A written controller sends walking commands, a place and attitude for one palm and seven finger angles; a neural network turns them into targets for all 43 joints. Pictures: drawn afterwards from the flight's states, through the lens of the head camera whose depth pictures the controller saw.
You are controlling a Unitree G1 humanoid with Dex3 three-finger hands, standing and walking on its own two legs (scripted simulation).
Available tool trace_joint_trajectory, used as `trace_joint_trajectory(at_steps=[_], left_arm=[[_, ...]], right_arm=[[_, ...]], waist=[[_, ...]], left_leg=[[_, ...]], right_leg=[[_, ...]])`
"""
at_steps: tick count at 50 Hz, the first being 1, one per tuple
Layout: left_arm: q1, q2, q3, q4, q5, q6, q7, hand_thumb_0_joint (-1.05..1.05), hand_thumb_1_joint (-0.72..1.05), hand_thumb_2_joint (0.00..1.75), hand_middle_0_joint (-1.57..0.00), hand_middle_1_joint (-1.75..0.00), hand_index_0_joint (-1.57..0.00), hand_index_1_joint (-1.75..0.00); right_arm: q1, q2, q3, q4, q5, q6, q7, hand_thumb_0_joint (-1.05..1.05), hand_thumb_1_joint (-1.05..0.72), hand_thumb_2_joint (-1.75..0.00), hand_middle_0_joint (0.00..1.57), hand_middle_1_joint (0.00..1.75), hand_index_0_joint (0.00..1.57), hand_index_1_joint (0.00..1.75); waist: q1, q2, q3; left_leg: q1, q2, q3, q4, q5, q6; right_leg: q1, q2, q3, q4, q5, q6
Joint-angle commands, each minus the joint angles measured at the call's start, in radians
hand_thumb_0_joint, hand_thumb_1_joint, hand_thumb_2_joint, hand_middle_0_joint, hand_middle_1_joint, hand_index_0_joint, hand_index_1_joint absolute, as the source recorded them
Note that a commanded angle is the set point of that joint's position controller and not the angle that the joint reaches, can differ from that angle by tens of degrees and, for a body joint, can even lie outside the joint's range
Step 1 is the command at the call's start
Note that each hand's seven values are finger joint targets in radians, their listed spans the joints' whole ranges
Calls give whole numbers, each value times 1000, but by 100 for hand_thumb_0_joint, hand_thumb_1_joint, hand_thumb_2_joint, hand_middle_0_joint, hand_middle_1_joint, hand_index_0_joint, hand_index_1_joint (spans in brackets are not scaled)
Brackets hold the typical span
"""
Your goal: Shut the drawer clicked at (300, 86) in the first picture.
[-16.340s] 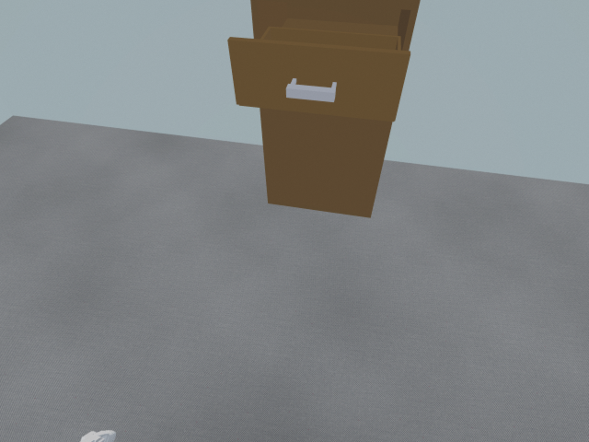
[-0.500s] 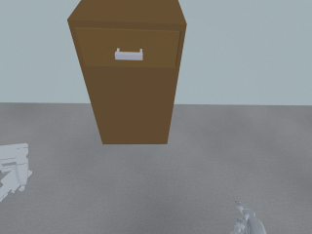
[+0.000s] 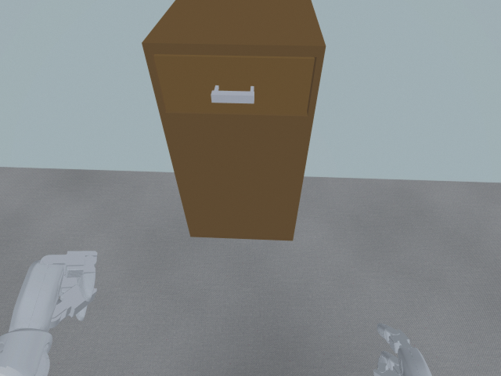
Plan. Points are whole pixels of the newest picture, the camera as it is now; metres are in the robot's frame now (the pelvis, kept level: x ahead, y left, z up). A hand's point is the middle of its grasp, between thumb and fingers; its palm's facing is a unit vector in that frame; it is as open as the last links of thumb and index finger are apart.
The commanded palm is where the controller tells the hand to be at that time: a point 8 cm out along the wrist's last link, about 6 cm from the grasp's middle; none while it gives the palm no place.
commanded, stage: let the arm hang, fingers relaxed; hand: left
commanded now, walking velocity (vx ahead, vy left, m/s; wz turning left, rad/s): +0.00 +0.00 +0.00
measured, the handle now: (233, 92) +0.85 +0.12 +0.04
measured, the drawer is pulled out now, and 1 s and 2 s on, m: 0.00 0.00 0.00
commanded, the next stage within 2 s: look to check the result in 1.02 s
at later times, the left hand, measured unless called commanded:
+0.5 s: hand out of the picture -0.07 +0.17 -0.17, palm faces +0.02 -0.98 -0.20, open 5.3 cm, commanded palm none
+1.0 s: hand out of the picture +0.05 +0.16 -0.17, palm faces +0.01 -0.97 -0.23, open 7.4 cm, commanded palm none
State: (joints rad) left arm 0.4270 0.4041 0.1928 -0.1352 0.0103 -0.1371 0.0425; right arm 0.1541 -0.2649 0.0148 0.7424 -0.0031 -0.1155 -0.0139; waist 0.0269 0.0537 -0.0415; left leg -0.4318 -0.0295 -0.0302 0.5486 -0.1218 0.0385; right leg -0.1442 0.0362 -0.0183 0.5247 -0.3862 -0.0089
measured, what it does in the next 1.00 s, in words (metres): stands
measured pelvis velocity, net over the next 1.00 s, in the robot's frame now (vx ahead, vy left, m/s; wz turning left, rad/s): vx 0.02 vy -0.02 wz -0.01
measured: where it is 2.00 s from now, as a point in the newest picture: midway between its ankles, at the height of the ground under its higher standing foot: outside the picture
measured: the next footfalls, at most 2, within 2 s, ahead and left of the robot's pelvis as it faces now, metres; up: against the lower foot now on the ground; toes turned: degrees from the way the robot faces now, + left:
none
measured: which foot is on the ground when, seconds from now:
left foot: down 0.00-1.00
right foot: down 0.00-1.00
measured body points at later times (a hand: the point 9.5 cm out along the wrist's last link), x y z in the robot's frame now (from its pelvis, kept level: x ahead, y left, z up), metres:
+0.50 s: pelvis +0.01 -0.02 +0.01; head +0.04 +0.00 +0.46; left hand -0.07 +0.22 -0.15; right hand +0.01 -0.27 -0.14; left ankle +0.10 +0.09 -0.73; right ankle -0.07 -0.12 -0.73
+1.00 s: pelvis +0.02 -0.02 +0.01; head +0.03 -0.02 +0.46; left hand +0.05 +0.22 -0.15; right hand +0.05 -0.28 -0.15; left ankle +0.10 +0.09 -0.73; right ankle -0.07 -0.12 -0.73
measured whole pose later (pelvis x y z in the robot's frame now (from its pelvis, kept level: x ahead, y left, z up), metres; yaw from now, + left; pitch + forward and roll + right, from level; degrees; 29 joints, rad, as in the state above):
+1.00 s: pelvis +0.02 -0.02 +0.01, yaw -1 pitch -3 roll +0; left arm 0.23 0.19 0.02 1.11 0.00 0.00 0.03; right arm 0.18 -0.21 -0.02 1.14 -0.02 0.01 -0.03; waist -0.02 0.01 0.06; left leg -0.28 -0.02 -0.03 0.44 -0.11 0.01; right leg 0.01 0.05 -0.01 0.38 -0.35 -0.04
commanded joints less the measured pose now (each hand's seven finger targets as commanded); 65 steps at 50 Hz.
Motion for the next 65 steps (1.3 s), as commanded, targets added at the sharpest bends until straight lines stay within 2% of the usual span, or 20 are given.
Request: trace_joint_trajectory(at_steps=[1,2,5,6,10,12,14,17,18,21,22,26,30,34,37,47,49,55,63,65], left_arm=[[-33,38,-80,469,26,128,-32,0,90,90,-120,-138,-120,-138],[-75,52,-85,541,25,130,-32,0,90,90,-116,-134,-116,-134],[-152,79,-103,751,16,134,-31,0,90,90,-104,-121,-104,-121],[-157,80,-110,815,13,134,-30,0,90,90,-100,-117,-100,-117],[-126,54,-136,1018,3,132,-29,0,90,90,-84,-99,-84,-99],[-101,31,-143,1097,0,128,-28,0,90,90,-76,-91,-76,-91],[-89,2,-150,1156,-1,125,-26,0,90,90,-68,-82,-68,-82],[-70,-36,-159,1218,-3,126,-20,0,90,90,-56,-69,-56,-69],[-61,-41,-159,1231,-3,125,-18,0,90,90,-52,-65,-52,-65],[-47,-72,-165,1264,-3,130,-13,0,90,90,-40,-52,-40,-52],[-43,-77,-166,1272,-4,131,-11,0,90,90,-36,-47,-36,-47],[-33,-93,-167,1284,-3,133,-7,0,90,90,-20,-30,-20,-30],[-37,-99,-167,1281,-2,133,-3,0,90,90,-20,-30,-20,-30],[-54,-96,-162,1267,-1,130,0,0,90,90,-20,-30,-20,-30],[-74,-90,-158,1256,-1,129,0,0,90,90,-20,-30,-20,-30],[-113,-67,-145,1232,-2,122,1,0,90,90,-20,-30,-20,-30],[-120,-63,-142,1228,-2,122,2,0,90,90,-20,-30,-20,-30],[-124,-62,-144,1233,-4,125,-3,0,90,90,-20,-30,-20,-30],[-131,-45,-145,1239,-2,123,-6,0,90,90,-20,-30,-20,-30],[-132,-45,-146,1242,-2,124,-8,0,90,90,-20,-30,-20,-30]], right_arm=[[-35,-210,-69,-7,-4,47,3,0,-90,-90,20,30,20,30],[-50,-213,-69,7,-8,58,6,0,-90,-90,20,30,20,30],[-76,-206,-66,66,-19,92,8,0,-90,-90,20,30,20,30],[-76,-201,-64,87,-21,98,6,0,-90,-90,20,30,20,30],[-36,-174,-58,175,-17,109,-4,0,-90,-90,20,30,20,30],[-13,-161,-55,221,-13,106,-11,0,-90,-90,20,30,20,30],[15,-149,-55,258,-9,106,-17,0,-90,-90,20,30,20,30],[41,-128,-53,306,-7,109,-25,0,-90,-90,20,30,20,30],[52,-125,-54,314,-6,110,-27,0,-90,-90,20,30,20,30],[70,-109,-54,341,-8,114,-32,0,-90,-90,20,30,20,30],[73,-102,-55,346,-7,117,-32,0,-90,-90,20,30,20,30],[82,-86,-57,361,-8,119,-33,0,-90,-90,20,30,20,30],[76,-66,-59,370,-10,122,-30,0,-90,-90,20,30,20,30],[68,-55,-61,375,-12,121,-27,0,-90,-90,20,30,20,30],[63,-57,-61,375,-14,121,-26,0,-90,-90,20,30,20,30],[44,-65,-60,366,-14,111,-27,0,-90,-90,20,30,20,30],[41,-71,-60,363,-12,110,-29,0,-90,-90,20,30,20,30],[36,-83,-60,362,-13,110,-30,0,-90,-90,20,30,20,30],[28,-111,-62,362,-11,107,-29,0,-90,-90,20,30,20,30],[21,-110,-62,364,-11,107,-28,0,-90,-90,20,30,20,30]], waist=[[-19,-195,-36],[-23,-202,7],[-33,-79,84],[-33,-24,83],[-30,86,50],[-29,83,24],[-36,34,23],[-40,44,47],[-40,-5,44],[-43,2,75],[-42,-22,96],[-40,-56,102],[-37,-60,128],[-38,-95,132],[-39,-84,146],[-36,-55,91],[-37,-73,102],[-36,-26,90],[-38,-53,76],[-38,-39,82]], left_leg=[[164,154,-208,-23,213,59],[147,132,-197,-38,132,49],[148,95,-166,-77,8,21],[173,92,-161,-86,11,17],[227,105,-173,-155,-33,15],[261,110,-165,-159,2,15],[296,114,-153,-147,47,14],[313,116,-138,-139,67,14],[321,119,-131,-129,94,15],[314,121,-131,-142,68,16],[300,122,-131,-148,54,17],[297,122,-124,-149,58,19],[285,121,-120,-159,50,19],[285,118,-108,-148,76,14],[280,115,-105,-150,75,11],[293,116,-78,-118,168,8],[287,118,-74,-112,187,9],[309,125,-94,-139,151,10],[334,131,-103,-157,160,13],[336,134,-107,-171,140,12]], right_leg=[[-134,-78,53,-31,73,-29],[-142,-93,75,-68,62,-43],[-164,-130,125,-145,0,-75],[-157,-131,137,-156,13,-80],[-104,-112,126,-182,-1,-75],[-74,-115,121,-197,45,-74],[-70,-118,113,-220,89,-72],[-73,-122,104,-239,124,-70],[-66,-121,96,-242,155,-65],[-71,-116,87,-243,134,-66],[-75,-115,81,-248,121,-65],[-68,-114,77,-245,124,-60],[-76,-114,73,-244,110,-56],[-74,-119,73,-246,140,-48],[-80,-121,75,-250,137,-44],[-18,-135,83,-233,325,-17],[-13,-136,81,-232,364,-11],[-16,-127,84,-240,261,-29],[-11,-123,85,-249,235,-38],[-17,-123,83,-251,205,-41]])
